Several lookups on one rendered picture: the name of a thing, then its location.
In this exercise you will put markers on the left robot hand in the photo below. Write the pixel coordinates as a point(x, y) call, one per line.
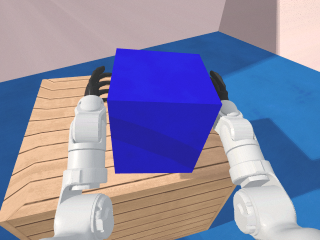
point(94, 83)

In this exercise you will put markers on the robot right upper arm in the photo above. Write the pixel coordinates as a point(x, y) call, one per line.
point(266, 213)

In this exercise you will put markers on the robot right forearm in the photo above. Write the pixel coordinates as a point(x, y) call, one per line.
point(248, 168)

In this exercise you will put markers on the robot left upper arm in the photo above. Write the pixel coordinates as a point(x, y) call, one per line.
point(84, 217)

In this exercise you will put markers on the pedestal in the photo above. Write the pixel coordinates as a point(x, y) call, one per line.
point(146, 206)

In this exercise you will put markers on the carton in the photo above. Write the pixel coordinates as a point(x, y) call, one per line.
point(161, 107)

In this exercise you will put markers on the robot left forearm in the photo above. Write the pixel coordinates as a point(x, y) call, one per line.
point(86, 147)

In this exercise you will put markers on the right robot hand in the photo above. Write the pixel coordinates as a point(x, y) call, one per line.
point(219, 85)

